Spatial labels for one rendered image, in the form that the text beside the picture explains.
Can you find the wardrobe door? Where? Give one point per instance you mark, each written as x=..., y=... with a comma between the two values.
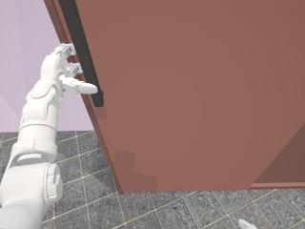
x=199, y=95
x=289, y=165

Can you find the left robot upper arm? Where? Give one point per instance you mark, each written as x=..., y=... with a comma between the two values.
x=28, y=191

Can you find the robot left forearm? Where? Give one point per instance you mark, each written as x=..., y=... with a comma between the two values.
x=38, y=127

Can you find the left robot hand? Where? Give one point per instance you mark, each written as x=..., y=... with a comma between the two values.
x=53, y=68

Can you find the handle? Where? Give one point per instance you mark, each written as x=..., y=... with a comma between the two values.
x=79, y=41

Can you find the right robot hand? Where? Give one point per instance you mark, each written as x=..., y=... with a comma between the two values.
x=245, y=225

